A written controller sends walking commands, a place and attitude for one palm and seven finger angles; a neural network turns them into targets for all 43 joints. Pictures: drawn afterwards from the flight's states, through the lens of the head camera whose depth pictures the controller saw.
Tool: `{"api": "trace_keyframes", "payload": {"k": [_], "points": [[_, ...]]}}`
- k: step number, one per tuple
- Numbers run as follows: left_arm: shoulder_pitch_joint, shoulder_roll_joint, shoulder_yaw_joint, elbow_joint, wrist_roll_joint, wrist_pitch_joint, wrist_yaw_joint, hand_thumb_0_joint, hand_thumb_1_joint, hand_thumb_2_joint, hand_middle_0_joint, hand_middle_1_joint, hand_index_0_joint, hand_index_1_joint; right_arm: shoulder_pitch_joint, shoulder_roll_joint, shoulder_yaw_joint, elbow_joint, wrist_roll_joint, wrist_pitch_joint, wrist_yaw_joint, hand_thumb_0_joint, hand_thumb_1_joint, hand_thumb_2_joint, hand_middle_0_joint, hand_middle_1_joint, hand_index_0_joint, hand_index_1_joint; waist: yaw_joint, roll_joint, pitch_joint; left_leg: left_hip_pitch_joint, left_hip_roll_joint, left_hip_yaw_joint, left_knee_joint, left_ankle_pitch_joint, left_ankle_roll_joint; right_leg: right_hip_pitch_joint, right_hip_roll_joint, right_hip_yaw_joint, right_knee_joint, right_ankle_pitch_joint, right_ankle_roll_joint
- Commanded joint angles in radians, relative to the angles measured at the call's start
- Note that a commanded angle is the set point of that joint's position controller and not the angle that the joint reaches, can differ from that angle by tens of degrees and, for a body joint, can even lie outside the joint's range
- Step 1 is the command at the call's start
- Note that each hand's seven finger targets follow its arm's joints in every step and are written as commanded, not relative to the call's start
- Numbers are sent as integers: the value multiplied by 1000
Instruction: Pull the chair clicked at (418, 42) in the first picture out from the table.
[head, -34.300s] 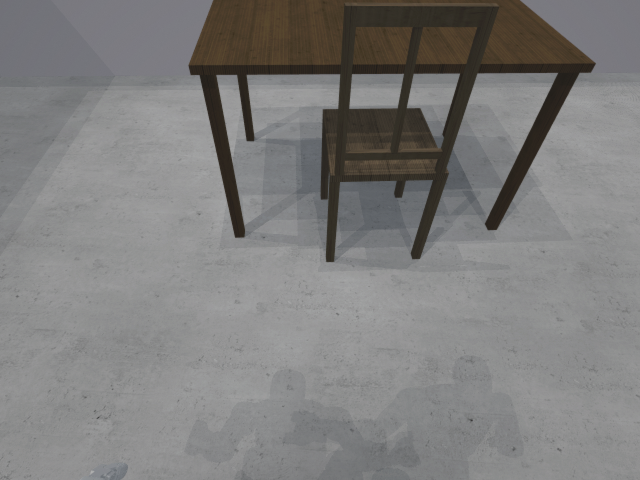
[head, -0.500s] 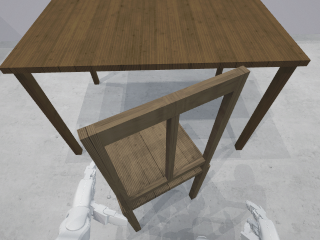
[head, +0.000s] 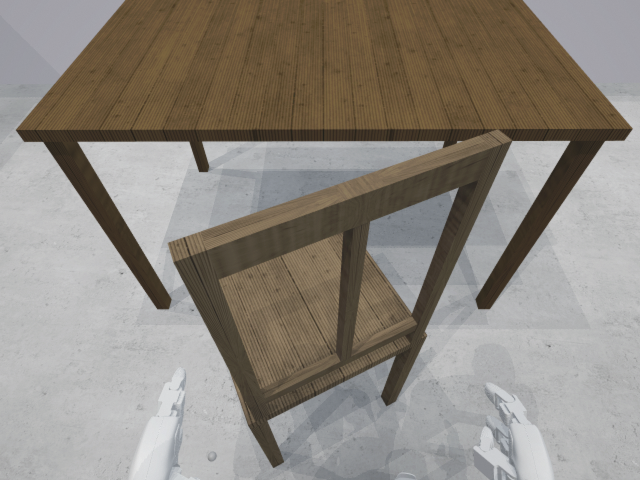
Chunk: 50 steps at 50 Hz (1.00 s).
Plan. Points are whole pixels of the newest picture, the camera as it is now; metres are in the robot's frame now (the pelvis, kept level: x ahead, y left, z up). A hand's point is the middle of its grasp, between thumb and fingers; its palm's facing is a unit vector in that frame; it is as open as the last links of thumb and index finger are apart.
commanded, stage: draw the fingers out of the gap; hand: left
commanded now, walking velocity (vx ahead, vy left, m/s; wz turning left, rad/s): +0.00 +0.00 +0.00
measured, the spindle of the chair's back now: (348, 303) +0.36 -0.02 -0.01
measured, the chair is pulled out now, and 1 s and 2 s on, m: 0.27 0.27 0.27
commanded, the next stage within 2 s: draw the hand back to the body in 0.14 s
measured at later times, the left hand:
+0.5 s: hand (182, 468) +0.15 +0.15 +0.04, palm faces +0.11 -0.99 -0.06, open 17.5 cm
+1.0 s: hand (88, 438) +0.16 +0.21 +0.11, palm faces +0.31 -0.86 -0.40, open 15.7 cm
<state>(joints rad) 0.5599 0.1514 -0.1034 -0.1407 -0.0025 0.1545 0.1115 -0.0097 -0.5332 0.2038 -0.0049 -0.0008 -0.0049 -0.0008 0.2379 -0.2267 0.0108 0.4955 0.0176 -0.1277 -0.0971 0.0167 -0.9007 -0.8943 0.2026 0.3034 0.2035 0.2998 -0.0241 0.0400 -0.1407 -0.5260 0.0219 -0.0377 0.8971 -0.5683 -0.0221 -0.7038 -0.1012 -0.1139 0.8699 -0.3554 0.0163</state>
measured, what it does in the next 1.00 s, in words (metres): stands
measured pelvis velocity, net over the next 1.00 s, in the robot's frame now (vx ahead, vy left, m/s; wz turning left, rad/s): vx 0.00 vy -0.01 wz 0.00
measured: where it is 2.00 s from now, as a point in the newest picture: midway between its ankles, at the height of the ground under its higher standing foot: outside the picture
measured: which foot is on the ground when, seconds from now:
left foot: down 0.00-1.00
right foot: down 0.00-1.00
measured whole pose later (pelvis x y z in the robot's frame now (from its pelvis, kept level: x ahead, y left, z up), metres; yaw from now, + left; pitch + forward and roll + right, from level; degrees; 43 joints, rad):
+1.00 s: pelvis +0.00 -0.01 +0.03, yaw +0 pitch +1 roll -1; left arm 0.70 0.28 0.13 -0.40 -0.05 -0.02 0.17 -0.01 -0.22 0.36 -0.05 -0.06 -0.05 -0.06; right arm 0.24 -0.22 -0.01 0.58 0.04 -0.17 -0.13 0.02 -0.90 -0.89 0.20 0.30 0.20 0.30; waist 0.03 0.08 -0.06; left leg -0.23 0.04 -0.04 0.68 -0.47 -0.04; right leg -0.42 -0.08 -0.13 0.68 -0.29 0.00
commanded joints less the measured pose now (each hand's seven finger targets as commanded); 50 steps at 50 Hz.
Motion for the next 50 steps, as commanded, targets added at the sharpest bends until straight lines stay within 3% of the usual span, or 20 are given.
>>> {"api": "trace_keyframes", "payload": {"k": [1,2,5,9,10,13,14,15,16,17,18,25,28,31,33,38,39,41,46,50], "points": [[76,80,41,-234,12,-59,9,0,-550,200,0,0,0,0,-68,-122,-56,-171,5,-54,-15,0,-900,-900,200,300,200,300,-6,-25,-118,-108,-29,12,-131,366,11,277,29,14,-81,220,-33],[106,58,21,-236,13,-61,6,0,-550,200,0,0,0,0,-66,-115,-56,-174,6,-57,-14,0,-900,-900,200,300,200,300,-9,-39,-115,-106,-27,14,-126,368,13,269,30,12,-80,219,-32],[116,76,26,-257,13,-71,1,0,-550,200,0,0,0,0,-71,-119,-60,-176,7,-60,-19,0,-900,-900,200,300,200,300,-12,-51,-99,-129,-28,8,-119,337,15,253,31,13,-80,185,-32],[226,63,26,-285,10,-87,-6,0,-550,200,0,0,0,0,-72,-106,-67,-184,11,-64,-18,0,-900,-900,200,300,200,300,-1,-44,-116,-142,-32,12,-105,337,14,253,32,17,-69,188,-33],[238,85,44,-284,15,-90,-4,0,-550,200,0,0,0,0,-79,-107,-71,-181,12,-62,-20,0,-900,-900,200,300,200,300,3,-39,-107,-152,-30,9,-107,334,13,249,33,12,-66,178,-37],[245,56,-6,-319,24,-102,-9,0,-550,200,0,0,0,0,-77,-107,-67,-195,13,-67,-19,0,-900,-900,200,300,200,300,-10,-25,-81,-160,-32,8,-99,296,15,203,34,11,-61,122,-33],[153,-17,-1,-445,-91,-216,-26,0,-550,200,0,0,0,0,-52,-97,-64,-190,13,-94,-18,0,-900,-900,200,300,200,300,-23,-76,-74,-177,-40,4,-64,300,11,165,42,-2,-51,136,-30],[165,53,52,-401,-87,-268,-30,0,-550,200,0,0,0,0,-54,-100,-70,-159,13,-107,-21,0,-900,-900,200,300,200,300,-12,-88,-84,-198,-39,7,-52,291,13,170,44,7,-40,123,-35],[167,74,85,-417,-109,-310,-39,0,-550,200,0,0,0,0,-50,-107,-74,-154,14,-117,-20,0,-900,-900,200,300,200,300,-6,-47,-101,-187,-42,5,-52,285,9,170,42,15,-33,113,-35],[198,66,88,-423,-113,-347,-50,0,-550,200,0,0,0,0,-39,-96,-75,-148,17,-129,-15,0,-900,-900,200,300,200,300,5,-17,-132,-173,-42,10,-52,308,6,179,42,14,-23,126,-37],[206,80,111,-420,-126,-381,-60,0,-550,200,0,0,0,0,-46,-95,-78,-139,21,-131,-10,0,-900,-900,200,300,200,300,10,12,-116,-181,-41,8,-46,309,0,172,41,16,-13,132,-40],[219,90,145,-338,-162,-606,-200,0,-550,200,0,0,0,0,-114,-87,-96,-104,38,-137,40,0,-900,-900,200,300,200,300,18,-37,-94,-271,-30,8,-9,243,1,156,37,46,10,70,-41],[239,129,211,-357,-201,-558,-235,0,-550,200,0,0,0,0,-137,-90,-92,-137,55,-119,33,0,-900,-900,200,300,200,300,28,-37,-99,-249,-31,15,-51,162,7,204,31,66,-43,-40,-31],[200,149,252,-419,-234,-499,-219,0,-550,200,0,0,0,0,-142,-88,-80,-146,63,-120,14,0,-900,-900,200,300,200,300,25,-29,-78,-218,-30,7,-87,137,11,229,32,68,-86,-93,-28],[179,165,281,-450,-249,-487,-204,0,-550,200,0,0,0,0,-127,-85,-78,-138,65,-131,5,0,-900,-900,200,300,200,300,23,-62,-86,-197,-27,5,-96,156,12,251,35,68,-104,-76,-23],[140,179,303,-450,-261,-482,-220,0,-369,287,-25,-37,-25,-37,-106,-92,-72,-100,68,-179,-2,0,-900,-900,200,300,200,300,14,-52,-76,-124,-22,3,-134,214,12,292,38,55,-136,16,-19],[245,368,410,-415,-91,-362,-70,0,-332,305,-30,-45,-30,-45,-113,-92,-84,-119,42,-138,-19,0,-900,-900,200,300,200,300,87,20,-114,-60,4,11,-209,226,1,401,8,84,-166,27,-42],[218,224,299,-484,-63,-282,15,0,-260,340,-40,-60,-40,-60,-109,-74,-61,-129,35,-116,-25,0,-900,-900,200,300,200,300,49,54,-14,-24,-6,13,-266,240,-4,415,13,45,-205,63,-38],[124,251,314,-475,-39,-230,85,0,-79,428,-65,-97,-65,-97,-132,-84,-51,-97,23,-95,-41,0,-900,-900,200,300,200,300,47,-27,55,98,1,14,-354,316,7,506,20,32,-295,144,-32],[68,282,351,-463,-30,-228,99,0,66,497,-85,-128,-85,-128,-147,-89,-48,-70,18,-104,-38,0,-900,-900,200,300,200,300,56,-10,87,179,5,13,-421,369,9,563,22,28,-353,200,-36]]}}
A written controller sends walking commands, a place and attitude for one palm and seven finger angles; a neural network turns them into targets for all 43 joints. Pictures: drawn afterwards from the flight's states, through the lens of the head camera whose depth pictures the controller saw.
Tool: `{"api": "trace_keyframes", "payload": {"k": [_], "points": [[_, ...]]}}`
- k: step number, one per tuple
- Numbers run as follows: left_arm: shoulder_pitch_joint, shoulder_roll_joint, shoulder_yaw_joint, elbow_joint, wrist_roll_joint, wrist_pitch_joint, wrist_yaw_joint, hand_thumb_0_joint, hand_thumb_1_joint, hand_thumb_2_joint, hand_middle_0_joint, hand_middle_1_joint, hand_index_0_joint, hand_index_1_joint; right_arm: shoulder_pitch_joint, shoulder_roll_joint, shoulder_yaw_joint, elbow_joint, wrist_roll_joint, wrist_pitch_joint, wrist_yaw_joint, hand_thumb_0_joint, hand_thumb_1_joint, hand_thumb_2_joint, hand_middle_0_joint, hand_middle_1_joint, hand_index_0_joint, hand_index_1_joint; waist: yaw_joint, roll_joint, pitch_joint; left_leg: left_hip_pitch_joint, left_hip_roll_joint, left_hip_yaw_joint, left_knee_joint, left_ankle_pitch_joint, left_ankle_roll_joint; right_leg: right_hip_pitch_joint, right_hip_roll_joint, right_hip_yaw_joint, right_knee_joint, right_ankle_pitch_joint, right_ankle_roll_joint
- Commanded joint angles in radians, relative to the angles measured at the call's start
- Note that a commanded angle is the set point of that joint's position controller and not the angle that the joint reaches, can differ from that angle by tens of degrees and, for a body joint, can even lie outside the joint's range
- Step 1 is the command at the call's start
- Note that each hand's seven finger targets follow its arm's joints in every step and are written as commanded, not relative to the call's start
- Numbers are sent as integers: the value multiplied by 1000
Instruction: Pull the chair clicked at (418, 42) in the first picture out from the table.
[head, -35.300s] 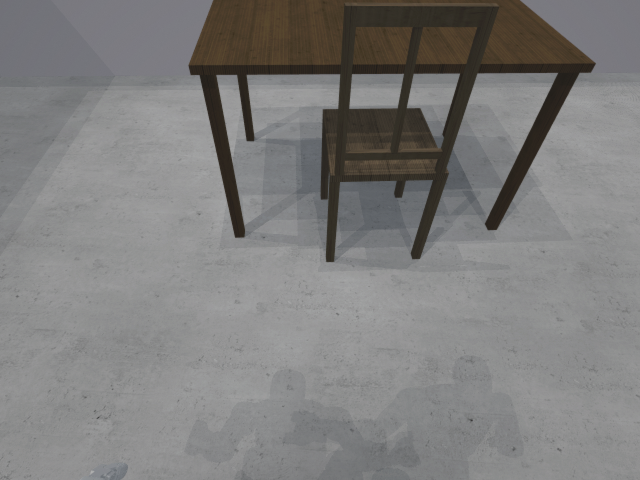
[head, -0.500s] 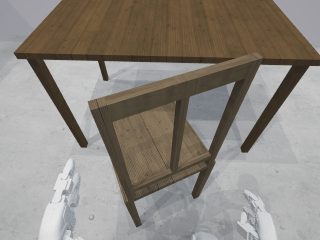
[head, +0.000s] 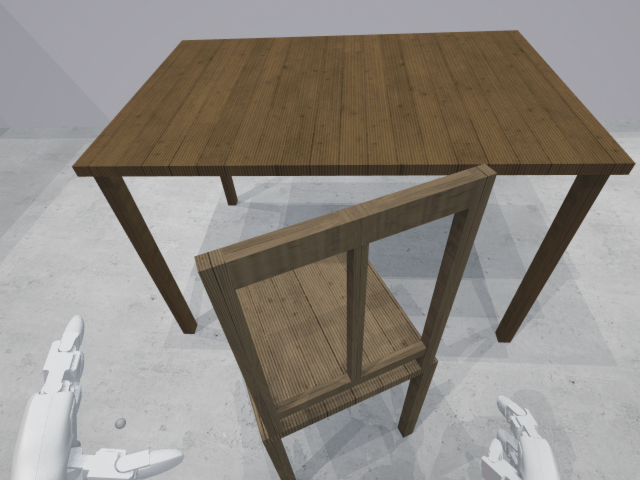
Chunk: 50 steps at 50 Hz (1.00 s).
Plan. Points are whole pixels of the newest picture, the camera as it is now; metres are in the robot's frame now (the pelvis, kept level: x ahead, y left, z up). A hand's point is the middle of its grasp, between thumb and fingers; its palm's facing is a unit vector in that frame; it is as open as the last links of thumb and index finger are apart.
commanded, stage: draw the hand back to the body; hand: left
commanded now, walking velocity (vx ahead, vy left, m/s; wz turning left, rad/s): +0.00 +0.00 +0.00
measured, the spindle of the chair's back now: (355, 322) +0.36 -0.01 -0.03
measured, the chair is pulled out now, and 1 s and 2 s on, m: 0.27 0.27 0.27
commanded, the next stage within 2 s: step back with the hand held close in 0.84 s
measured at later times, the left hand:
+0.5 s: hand (47, 326) +0.21 +0.27 +0.18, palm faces +0.49 -0.76 -0.42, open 8.9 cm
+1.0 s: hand (36, 326) +0.21 +0.28 +0.18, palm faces +0.48 -0.79 -0.38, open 7.4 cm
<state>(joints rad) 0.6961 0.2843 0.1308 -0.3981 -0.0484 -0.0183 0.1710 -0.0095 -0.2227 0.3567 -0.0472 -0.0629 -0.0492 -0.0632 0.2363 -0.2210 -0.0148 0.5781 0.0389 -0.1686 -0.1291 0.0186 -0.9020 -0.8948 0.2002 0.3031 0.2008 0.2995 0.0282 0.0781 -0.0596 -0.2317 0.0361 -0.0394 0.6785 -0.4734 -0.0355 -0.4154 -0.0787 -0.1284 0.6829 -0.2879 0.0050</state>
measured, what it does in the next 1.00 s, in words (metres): stands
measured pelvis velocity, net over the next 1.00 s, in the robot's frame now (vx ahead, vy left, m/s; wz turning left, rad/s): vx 0.01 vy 0.02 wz -0.03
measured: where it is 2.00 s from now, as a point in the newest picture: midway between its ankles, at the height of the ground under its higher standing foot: outside the picture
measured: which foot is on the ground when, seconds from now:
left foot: down 0.00-1.00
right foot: down 0.00-1.00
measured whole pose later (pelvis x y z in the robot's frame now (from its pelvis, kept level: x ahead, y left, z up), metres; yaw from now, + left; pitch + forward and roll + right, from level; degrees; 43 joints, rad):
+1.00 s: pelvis +0.01 +0.02 +0.02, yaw -2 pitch -4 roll -1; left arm 0.48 0.32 0.35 -0.41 -0.06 -0.07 0.17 0.02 0.89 0.90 -0.21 -0.30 -0.21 -0.30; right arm 0.20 -0.22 -0.01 0.64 0.02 -0.15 -0.07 0.02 -0.90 -0.89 0.20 0.30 0.20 0.30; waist 0.06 0.08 0.01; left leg 0.02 0.04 0.00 0.41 -0.36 -0.02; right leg -0.18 -0.06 -0.10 0.42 -0.17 0.02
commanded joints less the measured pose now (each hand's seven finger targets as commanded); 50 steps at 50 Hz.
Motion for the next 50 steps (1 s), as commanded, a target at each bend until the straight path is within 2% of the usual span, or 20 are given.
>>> {"api": "trace_keyframes", "payload": {"k": [1,5,8,10,12,14,16,19,20,21,23,26,32,35,38,40,47,48,49,50], "points": [[-68,137,115,-196,15,-59,38,0,102,515,-90,-135,-90,-135,-143,-89,-20,-147,-6,-63,-5,0,-900,-900,200,300,200,300,3,-66,8,-94,-11,21,-216,291,25,289,0,44,-177,154,-21],[-116,172,173,-193,14,-68,38,0,248,585,-110,-165,-110,-165,-159,-92,-21,-127,-9,-60,6,0,-900,-900,200,300,200,300,11,-12,25,-49,-9,29,-256,326,23,333,1,53,-219,193,-26],[-133,170,194,-198,12,-80,35,0,356,637,-125,-187,-125,-187,-156,-87,-20,-123,-12,-60,15,0,-900,-900,200,300,200,300,14,-39,13,-4,-4,38,-279,366,26,354,6,51,-232,233,-21],[-157,201,234,-212,7,-83,35,0,429,673,-135,-202,-135,-202,-168,-94,-22,-117,-12,-60,21,0,-900,-900,200,300,200,300,16,-17,-1,8,-4,36,-291,373,25,381,6,59,-247,242,-22],[-158,189,235,-207,3,-89,34,0,501,707,-145,-218,-145,-218,-163,-90,-22,-111,-14,-60,25,0,-900,-900,200,300,200,300,16,-21,23,22,0,37,-299,406,25,377,9,53,-247,277,-24],[-182,208,261,-237,5,-97,35,0,574,743,-155,-233,-155,-233,-162,-91,-24,-111,-17,-61,32,0,-900,-900,200,300,200,300,18,-7,-9,48,2,41,-299,451,26,400,6,53,-247,324,-24],[-204,198,265,-233,4,-98,30,0,646,777,-165,-247,-165,-247,-165,-86,-17,-110,-16,-61,35,0,-900,-900,200,300,200,300,20,-24,-4,47,-2,38,-311,460,26,411,10,51,-257,323,-23],[-230,236,317,-241,-3,-104,33,0,755,830,-180,-270,-180,-270,-166,-96,-27,-106,-16,-51,37,0,-900,-900,200,300,200,300,21,-33,-16,64,4,38,-315,475,26,417,12,54,-254,338,-22],[-251,251,337,-237,-6,-100,31,0,791,848,-185,-278,-185,-278,-177,-99,-25,-102,-13,-50,38,0,-900,-900,200,300,200,300,22,17,-7,61,1,40,-321,453,23,419,12,61,-267,317,-23],[-265,228,319,-234,-4,-106,29,0,827,865,-190,-285,-190,-285,-169,-89,-17,-102,-15,-52,40,0,-900,-900,200,300,200,300,22,1,8,53,-1,36,-330,462,22,418,14,53,-268,314,-24],[-279,256,353,-235,-8,-113,31,0,900,900,-200,-300,-200,-300,-167,-99,-25,-101,-15,-47,41,0,-900,-900,200,300,200,300,24,-15,-13,69,1,36,-330,474,26,427,16,55,-266,324,-23],[-229,187,303,-161,-10,-106,17,0,900,900,-200,-300,-200,-300,-175,-94,-24,-96,-13,-40,48,0,-900,-900,200,300,200,300,24,-35,24,50,3,39,-340,472,26,415,18,52,-277,309,-22],[-229,239,343,-204,-13,-114,19,0,900,900,-200,-300,-200,-300,-173,-105,-36,-101,-15,-34,48,0,-900,-900,200,300,200,300,27,-33,-13,60,7,31,-340,481,26,431,21,59,-270,314,-24],[-271,272,363,-264,-5,-115,23,0,900,900,-200,-300,-200,-300,-179,-108,-30,-102,-16,-44,49,0,-900,-900,200,300,200,300,27,40,-26,62,3,28,-343,483,18,442,19,62,-272,307,-28],[-246,236,336,-245,-3,-114,25,0,900,900,-200,-300,-200,-300,-166,-100,-30,-100,-18,-48,48,0,-900,-900,200,300,200,300,26,0,-17,68,7,30,-342,514,18,435,21,54,-271,325,-28],[-269,247,345,-251,-4,-111,23,0,900,900,-200,-300,-200,-300,-172,-107,-31,-97,-15,-48,49,0,-900,-900,200,300,200,300,22,33,-9,63,8,29,-348,492,15,432,23,60,-278,302,-28],[-267,215,319,-198,-9,-109,19,0,900,900,-200,-300,-200,-300,-167,-103,-30,-98,-16,-38,53,0,-900,-900,200,300,200,300,20,-16,42,44,11,25,-359,458,17,410,27,57,-282,273,-30],[-344,215,297,-238,-5,-114,17,0,900,900,-200,-300,-200,-300,-169,-110,-25,-101,-17,-41,56,0,-900,-900,200,300,200,300,13,-1,28,50,5,26,-359,449,19,410,26,60,-284,268,-28],[-490,380,451,-328,-26,-175,17,0,900,900,-200,-300,-200,-300,-161,-124,-32,-131,-7,-20,50,0,-900,-900,200,300,200,300,-7,-5,148,-23,49,35,-345,345,43,314,-23,145,-322,321,-22],[-494,395,464,-291,-15,-191,14,0,900,900,-200,-300,-200,-300,-151,-111,-27,-121,-5,-12,43,0,-900,-900,200,300,200,300,-11,-11,132,-48,45,15,-356,269,43,323,-38,146,-325,269,-27]]}}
